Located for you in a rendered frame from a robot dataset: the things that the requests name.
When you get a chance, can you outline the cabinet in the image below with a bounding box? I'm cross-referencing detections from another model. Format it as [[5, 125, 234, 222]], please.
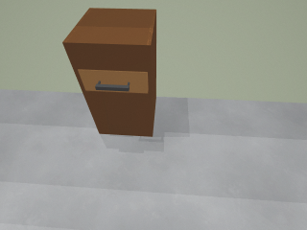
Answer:
[[62, 8, 156, 137]]

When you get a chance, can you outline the drawer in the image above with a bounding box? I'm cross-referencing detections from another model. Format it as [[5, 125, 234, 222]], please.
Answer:
[[78, 69, 149, 94]]

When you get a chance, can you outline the handle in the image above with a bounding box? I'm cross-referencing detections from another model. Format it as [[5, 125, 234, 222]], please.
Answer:
[[95, 81, 130, 92]]

